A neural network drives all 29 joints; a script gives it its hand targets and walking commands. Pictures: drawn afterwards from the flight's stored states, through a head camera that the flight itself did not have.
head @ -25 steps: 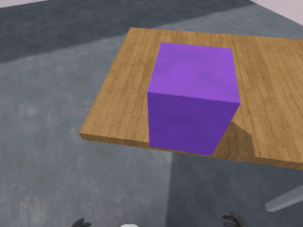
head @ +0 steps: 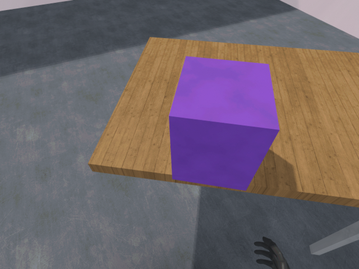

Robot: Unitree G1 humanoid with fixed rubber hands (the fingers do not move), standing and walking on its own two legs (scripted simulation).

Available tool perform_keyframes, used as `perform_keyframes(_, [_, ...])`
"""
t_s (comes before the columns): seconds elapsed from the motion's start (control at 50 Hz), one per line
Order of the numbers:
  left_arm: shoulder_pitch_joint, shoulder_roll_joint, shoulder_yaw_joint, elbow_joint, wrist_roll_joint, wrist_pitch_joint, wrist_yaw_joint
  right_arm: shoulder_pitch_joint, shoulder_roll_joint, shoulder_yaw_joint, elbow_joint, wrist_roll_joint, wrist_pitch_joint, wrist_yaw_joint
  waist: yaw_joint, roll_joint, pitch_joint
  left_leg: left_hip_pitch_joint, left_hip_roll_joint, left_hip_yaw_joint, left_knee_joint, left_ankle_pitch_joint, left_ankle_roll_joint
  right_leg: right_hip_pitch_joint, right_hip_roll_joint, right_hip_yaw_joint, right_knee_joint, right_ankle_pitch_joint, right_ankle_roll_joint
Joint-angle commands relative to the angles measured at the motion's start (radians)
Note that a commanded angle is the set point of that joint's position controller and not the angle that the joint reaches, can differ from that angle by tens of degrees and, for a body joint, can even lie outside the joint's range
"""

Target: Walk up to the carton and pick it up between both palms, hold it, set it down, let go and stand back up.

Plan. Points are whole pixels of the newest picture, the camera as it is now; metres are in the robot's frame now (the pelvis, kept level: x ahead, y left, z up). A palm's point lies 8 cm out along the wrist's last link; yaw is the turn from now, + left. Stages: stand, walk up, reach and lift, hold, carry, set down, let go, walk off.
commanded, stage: walk up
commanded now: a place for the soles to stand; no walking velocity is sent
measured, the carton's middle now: (216, 125) +0.43 -0.07 +0.06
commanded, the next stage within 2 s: reach and lift in 0.12 s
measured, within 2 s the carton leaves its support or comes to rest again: neither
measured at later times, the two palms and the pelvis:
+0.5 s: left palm (88, 264) +0.14 +0.22 -0.08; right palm out of the picture +0.12 -0.22 -0.07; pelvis -0.05 +0.02 +0.01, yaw -7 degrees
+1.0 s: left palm (87, 246) +0.17 +0.22 -0.03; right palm out of the picture +0.13 -0.22 -0.03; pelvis -0.03 +0.03 +0.02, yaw -8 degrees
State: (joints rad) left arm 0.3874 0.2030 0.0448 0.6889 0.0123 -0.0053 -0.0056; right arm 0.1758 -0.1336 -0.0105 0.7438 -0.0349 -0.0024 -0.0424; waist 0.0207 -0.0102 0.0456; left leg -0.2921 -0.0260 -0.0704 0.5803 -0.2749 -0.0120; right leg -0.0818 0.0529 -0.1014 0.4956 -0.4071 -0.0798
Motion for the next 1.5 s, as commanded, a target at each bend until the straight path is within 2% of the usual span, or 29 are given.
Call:
perform_keyframes(0.0, [0.073,0.085,0.022,-0.055,0.001,-0.011,0.001,0.001,-0.083,-0.020,-0.058,0.000,-0.013,-0.002,-0.005,0.023,-0.047,0.100,0.084,-0.070,-0.022,0.326,0.080,-0.085,-0.138,0.116,-0.073,0.397,0.066])
perform_keyframes(0.06, [0.073,0.089,0.025,-0.052,0.001,-0.012,0.001,-0.004,-0.077,-0.017,-0.055,0.001,-0.014,0.001,-0.002,0.017,-0.031,0.067,0.076,-0.061,-0.032,0.283,0.069,-0.072,-0.137,0.122,-0.093,0.363,0.056])
perform_keyframes(0.1, [0.076,0.091,0.024,-0.046,0.001,-0.014,0.002,-0.010,-0.073,-0.014,-0.052,0.000,-0.013,0.003,-0.001,0.007,-0.009,0.056,0.067,-0.044,-0.030,0.271,0.059,-0.071,-0.149,0.135,-0.108,0.384,0.054])
perform_keyframes(0.12, [-0.625,0.222,-0.016,-0.232,-0.054,0.088,0.010,-0.492,-0.042,-0.077,0.092,-0.038,-0.111,0.038,-0.022,-0.019,-0.134,-0.178,0.047,0.045,0.022,0.245,0.037,-0.494,-0.115,0.165,0.092,0.422,0.055])
perform_keyframes(0.14, [-0.539,0.204,-0.016,-0.210,-0.025,0.144,0.035,-0.416,-0.058,-0.106,0.166,-0.038,-0.140,0.061,-0.011,0.010,-0.161,-0.190,0.048,0.060,0.085,0.184,0.015,-0.560,-0.129,0.143,0.142,0.349,0.041])
perform_keyframes(0.16, [-0.507,0.173,-0.006,-0.194,-0.020,0.196,0.046,-0.401,-0.067,-0.096,0.237,-0.013,-0.163,0.074,-0.009,0.002,-0.209,-0.163,0.040,0.067,0.111,0.256,0.021,-0.486,-0.123,0.146,0.179,0.490,0.048])
perform_keyframes(0.18, [-0.453,0.165,0.030,-0.181,-0.018,0.227,0.037,-0.340,-0.066,-0.051,0.300,0.027,-0.187,0.072,-0.004,-0.030,-0.266,-0.150,0.021,0.071,0.125,0.364,0.042,-0.374,-0.127,0.164,0.205,0.724,0.077])
perform_keyframes(0.2, [-0.360,0.142,0.046,-0.163,-0.017,0.240,0.020,-0.265,-0.077,-0.034,0.350,0.054,-0.225,0.060,-0.021,-0.057,-0.330,-0.114,0.009,0.062,0.118,0.449,0.062,-0.286,-0.118,0.176,0.222,0.904,0.103])
perform_keyframes(0.22, [-0.291,0.112,0.033,-0.171,-0.013,0.242,0.007,-0.225,-0.109,-0.043,0.390,0.066,-0.270,0.054,-0.030,-0.019,-0.391,-0.033,0.019,0.046,0.068,0.460,0.058,-0.230,-0.097,0.168,0.202,0.854,0.107])
perform_keyframes(0.24, [-0.269,0.113,0.027,-0.176,-0.021,0.253,-0.002,-0.273,-0.130,-0.065,0.406,0.076,-0.294,0.049,-0.026,-0.013,-0.389,0.034,0.034,0.030,0.031,0.441,0.050,-0.228,-0.080,0.174,0.145,0.731,0.095])
perform_keyframes(0.3, [-0.122,0.071,0.023,-0.217,-0.003,0.260,-0.007,-0.236,-0.132,-0.046,0.318,0.106,-0.332,0.044,-0.002,-0.020,-0.336,0.220,0.029,0.033,-0.046,0.567,0.006,-0.183,-0.035,0.167,-0.024,0.665,0.069])
perform_keyframes(0.34, [-0.166,0.059,0.035,-0.242,0.007,0.249,0.018,-0.294,-0.113,-0.060,0.232,0.071,-0.321,0.059,0.026,-0.002,-0.276,0.263,0.033,0.038,-0.145,0.349,-0.024,-0.216,-0.011,0.133,-0.135,0.328,0.055])
perform_keyframes(0.36, [-0.196,0.051,0.039,-0.240,0.007,0.247,0.033,-0.319,-0.096,-0.075,0.193,0.041,-0.304,0.069,0.038,-0.001,-0.221,0.266,0.039,0.044,-0.178,0.256,-0.030,-0.263,-0.010,0.121,-0.169,0.204,0.052])
perform_keyframes(0.38, [-0.216,0.053,0.045,-0.240,0.008,0.239,0.048,-0.323,-0.081,-0.080,0.155,0.016,-0.287,0.075,0.052,0.000,-0.192,0.253,0.037,0.060,-0.194,0.208,-0.029,-0.289,-0.018,0.119,-0.189,0.155,0.054])
perform_keyframes(0.4, [-0.251,0.055,0.045,-0.243,0.003,0.234,0.060,-0.341,-0.069,-0.077,0.114,0.005,-0.269,0.078,0.058,-0.007,-0.177,0.239,0.034,0.074,-0.201,0.205,-0.023,-0.295,-0.024,0.118,-0.195,0.158,0.061])
perform_keyframes(0.44, [-0.316,0.063,0.049,-0.257,0.000,0.227,0.080,-0.360,-0.048,-0.072,0.059,0.002,-0.232,0.083,0.065,-0.010,-0.158,0.210,0.032,0.099,-0.213,0.115,-0.011,-0.304,-0.043,0.128,-0.209,0.094,0.076])
perform_keyframes(0.5, [-0.380,0.068,0.022,-0.312,-0.005,0.221,0.096,-0.331,-0.048,-0.086,0.026,0.002,-0.187,0.088,0.046,0.002,-0.151,0.224,0.033,0.115,-0.205,0.034,-0.006,-0.347,-0.078,0.145,-0.216,0.026,0.079])
perform_keyframes(0.6, [-0.322,0.055,-0.032,-0.395,-0.010,0.230,0.091,-0.238,-0.088,-0.110,0.004,0.033,-0.147,0.083,0.009,0.043,-0.147,0.297,0.037,0.107,-0.198,0.101,-0.018,-0.375,-0.077,0.137,-0.224,0.102,0.067])
perform_keyframes(0.7, [-0.244,0.039,-0.065,-0.458,-0.023,0.225,0.088,-0.189,-0.123,-0.113,-0.056,0.057,-0.136,0.085,-0.006,0.030,-0.116,0.321,0.049,0.083,-0.227,0.130,-0.031,-0.330,-0.052,0.118,-0.239,0.137,0.057])
perform_keyframes(0.78, [-0.207,0.025,-0.088,-0.483,-0.033,0.199,0.094,-0.165,-0.143,-0.111,-0.126,0.068,-0.132,0.101,0.001,0.026,-0.093,0.327,0.060,0.074,-0.249,0.134,-0.042,-0.316,-0.033,0.107,-0.248,0.140,0.051])
perform_keyframes(0.86, [-0.206,0.023,-0.093,-0.502,-0.044,0.156,0.104,-0.155,-0.154,-0.109,-0.216,0.075,-0.140,0.114,0.014,-0.008,-0.096,0.332,0.062,0.077,-0.255,0.158,-0.043,-0.300,-0.030,0.108,-0.256,0.165,0.057])
perform_keyframes(0.98, [-0.217,0.015,-0.098,-0.514,-0.056,0.083,0.119,-0.121,-0.159,-0.086,-0.280,0.117,-0.160,0.122,0.036,0.010,-0.121,0.351,0.060,0.094,-0.247,0.216,-0.047,-0.280,-0.031,0.120,-0.260,0.209,0.062])
perform_keyframes(1.04, [-0.209,0.018,-0.093,-0.529,-0.060,0.055,0.122,-0.101,-0.171,-0.073,-0.312,0.146,-0.171,0.112,0.039,0.017,-0.146,0.368,0.055,0.098,-0.240,0.288,-0.048,-0.249,-0.030,0.127,-0.262,0.286,0.070])
perform_keyframes(1.1, [-0.188,0.017,-0.081,-0.544,-0.062,0.037,0.112,-0.068,-0.175,-0.053,-0.337,0.172,-0.178,0.094,0.035,-0.001,-0.159,0.387,0.049,0.104,-0.234,0.355,-0.041,-0.218,-0.034,0.138,-0.269,0.373,0.079])
perform_keyframes(1.16, [-0.196,0.022,-0.069,-0.568,-0.065,0.020,0.100,-0.066,-0.176,-0.031,-0.367,0.201,-0.183,0.075,0.031,0.006,-0.158,0.399,0.045,0.104,-0.238,0.379,-0.037,-0.199,-0.038,0.144,-0.277,0.415,0.085])
perform_keyframes(1.32, [-0.274,0.037,-0.064,-0.581,-0.111,-0.014,0.085,-0.104,-0.160,-0.009,-0.463,0.221,-0.155,0.038,0.013,-0.027,-0.128,0.368,0.046,0.108,-0.262,0.317,-0.018,-0.180,-0.055,0.154,-0.296,0.404,0.098])
perform_keyframes(1.4, [-0.323,0.042,-0.061,-0.581,-0.125,-0.034,0.081,-0.135,-0.155,-0.008,-0.488,0.237,-0.143,0.022,0.007,-0.016,-0.136,0.378,0.048,0.106,-0.274,0.295,-0.014,-0.169,-0.063,0.155,-0.299,0.407,0.103])
perform_keyframes(1.48, [-0.360,0.036,-0.046,-0.566,-0.129,-0.061,0.075,-0.168,-0.160,0.005,-0.501,0.251,-0.145,0.009,0.008,-0.015,-0.147,0.375,0.048,0.103,-0.277,0.315,-0.009,-0.137,-0.064,0.159,-0.292,0.461,0.109])
